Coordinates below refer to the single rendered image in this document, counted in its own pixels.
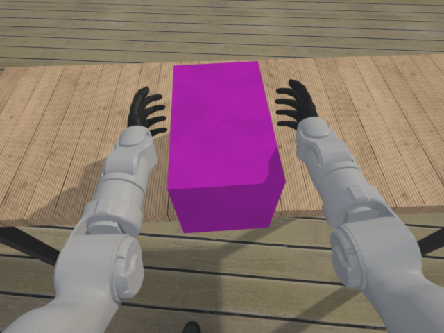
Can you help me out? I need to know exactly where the right robot hand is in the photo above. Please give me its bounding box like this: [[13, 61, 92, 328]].
[[275, 79, 318, 131]]

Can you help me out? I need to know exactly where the table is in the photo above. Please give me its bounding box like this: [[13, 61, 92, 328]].
[[0, 54, 444, 266]]

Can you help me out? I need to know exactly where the robot left forearm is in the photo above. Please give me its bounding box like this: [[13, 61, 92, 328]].
[[54, 126, 157, 291]]

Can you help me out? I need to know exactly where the left robot hand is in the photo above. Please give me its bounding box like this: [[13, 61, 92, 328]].
[[127, 86, 167, 137]]

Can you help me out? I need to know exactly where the carton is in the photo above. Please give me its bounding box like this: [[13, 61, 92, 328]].
[[167, 61, 286, 233]]

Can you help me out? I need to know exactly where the left robot upper arm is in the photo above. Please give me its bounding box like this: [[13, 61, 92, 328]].
[[2, 234, 144, 333]]

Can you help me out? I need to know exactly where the robot right forearm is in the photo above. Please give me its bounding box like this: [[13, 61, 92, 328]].
[[296, 117, 422, 268]]

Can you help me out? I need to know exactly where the right robot upper arm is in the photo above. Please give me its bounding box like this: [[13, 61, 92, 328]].
[[330, 216, 444, 333]]

